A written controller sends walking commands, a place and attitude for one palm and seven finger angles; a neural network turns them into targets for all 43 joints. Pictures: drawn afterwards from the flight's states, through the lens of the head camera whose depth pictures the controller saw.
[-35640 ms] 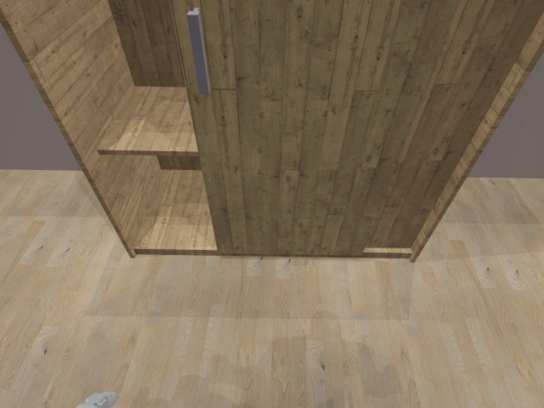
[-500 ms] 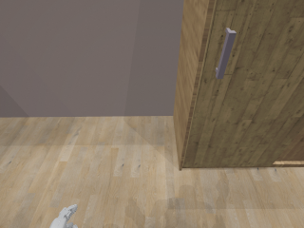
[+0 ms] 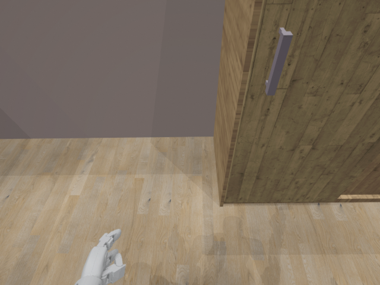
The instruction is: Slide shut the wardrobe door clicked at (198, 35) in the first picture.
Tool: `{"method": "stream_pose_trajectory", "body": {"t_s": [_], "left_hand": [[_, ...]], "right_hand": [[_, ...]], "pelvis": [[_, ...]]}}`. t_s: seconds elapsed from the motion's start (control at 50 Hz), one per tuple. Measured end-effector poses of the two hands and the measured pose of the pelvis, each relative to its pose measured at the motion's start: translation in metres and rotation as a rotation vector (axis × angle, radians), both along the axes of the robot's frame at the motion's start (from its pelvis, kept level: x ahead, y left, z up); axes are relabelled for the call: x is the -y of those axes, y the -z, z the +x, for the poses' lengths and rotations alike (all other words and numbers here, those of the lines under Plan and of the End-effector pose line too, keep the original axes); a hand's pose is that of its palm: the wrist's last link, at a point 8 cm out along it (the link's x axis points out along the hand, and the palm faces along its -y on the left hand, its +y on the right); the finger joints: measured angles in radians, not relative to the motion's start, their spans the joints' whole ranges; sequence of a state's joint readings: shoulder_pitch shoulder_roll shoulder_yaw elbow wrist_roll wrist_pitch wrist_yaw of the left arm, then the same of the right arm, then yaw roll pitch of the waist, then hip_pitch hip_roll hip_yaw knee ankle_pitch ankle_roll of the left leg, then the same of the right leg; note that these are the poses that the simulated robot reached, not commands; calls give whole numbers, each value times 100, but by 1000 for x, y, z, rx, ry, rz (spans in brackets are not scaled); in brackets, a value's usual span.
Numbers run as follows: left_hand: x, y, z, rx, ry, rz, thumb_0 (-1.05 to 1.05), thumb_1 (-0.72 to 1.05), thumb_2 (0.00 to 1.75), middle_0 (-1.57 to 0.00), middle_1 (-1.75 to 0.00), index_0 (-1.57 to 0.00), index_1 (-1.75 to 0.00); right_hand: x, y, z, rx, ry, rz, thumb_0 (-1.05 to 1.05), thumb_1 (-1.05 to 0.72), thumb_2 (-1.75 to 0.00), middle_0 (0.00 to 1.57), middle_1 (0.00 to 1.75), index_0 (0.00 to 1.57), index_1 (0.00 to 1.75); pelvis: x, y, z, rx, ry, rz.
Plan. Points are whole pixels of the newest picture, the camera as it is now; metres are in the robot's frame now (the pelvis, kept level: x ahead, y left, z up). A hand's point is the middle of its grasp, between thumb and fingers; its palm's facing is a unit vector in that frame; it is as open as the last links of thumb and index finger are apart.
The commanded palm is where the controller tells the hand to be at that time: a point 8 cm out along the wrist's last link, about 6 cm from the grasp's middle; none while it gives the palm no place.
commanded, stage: let the arm hang, fingers relaxed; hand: right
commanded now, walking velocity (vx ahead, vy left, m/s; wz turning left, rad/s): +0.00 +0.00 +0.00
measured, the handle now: (275, 62) +0.66 -0.21 +0.15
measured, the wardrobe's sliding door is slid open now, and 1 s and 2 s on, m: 0.00 0.00 0.00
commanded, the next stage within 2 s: look to check the result in 1.14 s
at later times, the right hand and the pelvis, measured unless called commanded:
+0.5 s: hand out of the picture -0.06 -0.19 -0.18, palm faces -0.02 +0.99 -0.17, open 7.3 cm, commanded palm none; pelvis -0.03 +0.00 +0.00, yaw -1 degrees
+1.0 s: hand out of the picture +0.05 -0.21 -0.16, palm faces -0.03 +0.96 -0.29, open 7.4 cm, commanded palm none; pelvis -0.02 +0.01 +0.01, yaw +0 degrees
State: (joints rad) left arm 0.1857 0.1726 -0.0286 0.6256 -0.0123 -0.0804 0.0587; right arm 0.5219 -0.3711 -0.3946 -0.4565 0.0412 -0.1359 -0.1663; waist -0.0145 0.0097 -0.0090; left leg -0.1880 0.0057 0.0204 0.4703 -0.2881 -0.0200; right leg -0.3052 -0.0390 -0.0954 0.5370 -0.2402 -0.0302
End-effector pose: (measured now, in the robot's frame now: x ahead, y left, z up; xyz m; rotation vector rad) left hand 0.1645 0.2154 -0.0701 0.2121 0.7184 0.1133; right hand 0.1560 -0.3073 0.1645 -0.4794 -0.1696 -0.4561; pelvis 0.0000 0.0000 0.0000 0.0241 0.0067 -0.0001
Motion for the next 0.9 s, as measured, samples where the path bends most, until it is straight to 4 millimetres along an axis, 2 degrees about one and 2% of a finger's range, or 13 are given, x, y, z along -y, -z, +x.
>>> {"method": "stream_pose_trajectory", "body": {"t_s": [0.04,0.08,0.12,0.16,0.2,0.24,0.28,0.34,0.46,0.52,0.58,0.7,0.9], "left_hand": [[-1,-2,-1,-2,-3,14,1,90,90,-20,-30,-20,-30],[-6,4,-1,-12,41,18,1,90,90,-20,-30,-20,-30],[-15,16,-4,-60,59,24,1,90,90,-20,-30,-20,-30],[-25,26,-12,-100,42,30,1,90,90,-20,-30,-20,-30],[-34,33,-24,-138,16,38,1,90,90,-20,-30,-20,-30],[-42,36,-43,-193,-8,52,1,90,90,-20,-30,-20,-30],[-49,37,-65,-270,-27,72,1,90,90,-20,-30,-20,-30],[-56,38,-102,-402,-51,99,1,90,90,-20,-30,-20,-30],[-57,42,-161,-614,-95,103,1,91,90,-20,-30,-20,-30],[-53,47,-177,-664,-108,83,1,90,90,-20,-30,-20,-30],[-47,54,-182,-680,-113,53,1,90,90,-20,-30,-20,-30],[-36,66,-174,-650,-110,-7,1,90,90,-20,-30,-20,-30],[-40,66,-149,-587,-111,-28,0,90,90,-20,-30,-20,-30]], "right_hand": [[0,1,1,7,-7,12,1,-89,-90,21,30,21,30],[2,25,10,-75,-46,16,1,-89,-90,21,30,21,30],[6,78,19,-297,-63,83,0,-90,-90,21,30,20,30],[4,139,15,-561,-59,165,0,-90,-90,20,30,20,30],[-7,195,-5,-810,-55,243,0,-90,-90,20,30,20,30],[-23,239,-35,-1010,-54,319,0,-91,-90,20,30,20,30],[-41,271,-69,-1166,-52,395,1,-91,-90,20,30,20,30],[-67,302,-121,-1344,-38,504,1,-91,-90,21,30,20,30],[-74,315,-201,-1553,70,597,1,-94,-90,21,30,20,30],[-65,310,-223,-1601,130,594,1,-93,-90,21,30,20,30],[-53,302,-232,-1616,184,568,1,-92,-90,21,30,20,30],[-33,287,-217,-1574,232,491,1,-91,-90,21,30,20,30],[-37,283,-145,-1431,150,438,0,-91,-90,20,30,20,30]], "pelvis": [[2,0,-1,0,-1,1],[6,2,-4,-10,9,6],[11,6,-8,-15,10,3],[15,9,-12,-15,7,-2],[16,10,-16,-7,3,-8],[16,9,-19,3,-1,-13],[14,7,-21,11,-2,-16],[10,4,-24,17,1,-16],[5,-2,-27,20,11,-8],[4,-4,-28,23,12,-7],[4,-5,-28,26,11,-9],[2,-7,-28,33,4,-15],[-3,-8,-21,33,-6,-21]]}}
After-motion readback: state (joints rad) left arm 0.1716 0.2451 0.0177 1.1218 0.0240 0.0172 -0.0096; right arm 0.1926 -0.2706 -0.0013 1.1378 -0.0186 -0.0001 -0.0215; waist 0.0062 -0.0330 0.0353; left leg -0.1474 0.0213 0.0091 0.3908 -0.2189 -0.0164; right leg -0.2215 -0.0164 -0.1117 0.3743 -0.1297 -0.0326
